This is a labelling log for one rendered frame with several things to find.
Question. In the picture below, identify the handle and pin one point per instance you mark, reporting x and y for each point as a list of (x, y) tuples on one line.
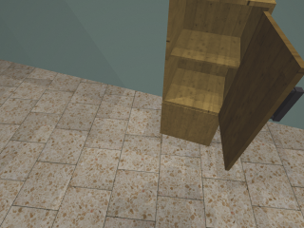
[(287, 104)]

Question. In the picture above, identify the cupboard door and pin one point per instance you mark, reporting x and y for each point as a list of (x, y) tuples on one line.
[(268, 72)]

